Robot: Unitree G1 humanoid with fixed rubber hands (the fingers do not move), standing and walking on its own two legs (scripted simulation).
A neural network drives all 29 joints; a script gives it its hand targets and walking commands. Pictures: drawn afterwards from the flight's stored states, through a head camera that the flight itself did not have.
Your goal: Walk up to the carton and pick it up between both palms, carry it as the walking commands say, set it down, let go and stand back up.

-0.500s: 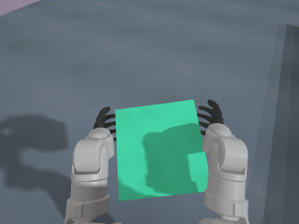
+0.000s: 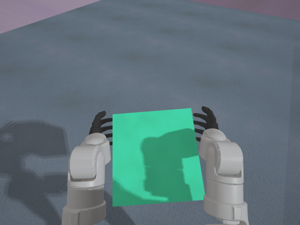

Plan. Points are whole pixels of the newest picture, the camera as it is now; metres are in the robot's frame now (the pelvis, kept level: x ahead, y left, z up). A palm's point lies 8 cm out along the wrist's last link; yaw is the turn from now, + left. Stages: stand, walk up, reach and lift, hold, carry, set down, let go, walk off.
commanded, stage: carry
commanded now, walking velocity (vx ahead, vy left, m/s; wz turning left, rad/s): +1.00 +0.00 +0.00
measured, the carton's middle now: (155, 158) +0.31 -0.01 +0.00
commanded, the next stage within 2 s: none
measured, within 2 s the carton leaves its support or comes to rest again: neither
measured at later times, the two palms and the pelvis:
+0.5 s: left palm (118, 56) +0.74 +0.14 +0.09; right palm (182, 56) +0.73 -0.14 +0.10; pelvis +0.44 +0.03 +0.01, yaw -4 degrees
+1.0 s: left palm (137, 11) +1.19 +0.07 +0.13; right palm (184, 13) +1.19 -0.20 +0.13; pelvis +0.90 -0.06 +0.02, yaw -1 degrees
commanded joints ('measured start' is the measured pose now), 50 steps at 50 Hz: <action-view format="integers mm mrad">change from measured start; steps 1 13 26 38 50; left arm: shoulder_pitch -407 -396 -456 -381 -501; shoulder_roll -1046 -978 -1102 -967 -991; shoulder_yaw -560 -519 -604 -568 -544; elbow -197 -199 -328 -237 -237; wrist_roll -384 -382 -423 -372 -396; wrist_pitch -25 -11 -60 -24 -13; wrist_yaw -245 -261 -274 -243 -256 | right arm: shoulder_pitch -239 -294 -322 -245 -382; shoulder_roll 1045 1034 1151 960 1050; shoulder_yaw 572 615 632 573 610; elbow -81 -147 -208 -141 -169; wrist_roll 442 441 497 435 437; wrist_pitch -5 -11 -55 1 -13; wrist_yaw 256 241 275 245 230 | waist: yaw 5 1 -30 35 6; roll -62 -192 144 -160 -180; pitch -421 -166 -418 -496 -172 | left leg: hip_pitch -783 -446 378 -327 -640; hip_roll -19 -100 235 -1 -23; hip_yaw -102 242 -316 117 93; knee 453 -239 -483 278 -47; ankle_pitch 68 412 516 698 273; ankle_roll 64 48 183 0 23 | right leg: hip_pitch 1013 643 -202 932 717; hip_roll -347 -189 -101 -185 -239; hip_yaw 587 72 251 394 226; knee -261 -385 406 -247 -430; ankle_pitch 252 518 -194 43 273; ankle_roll -139 -67 24 -86 -101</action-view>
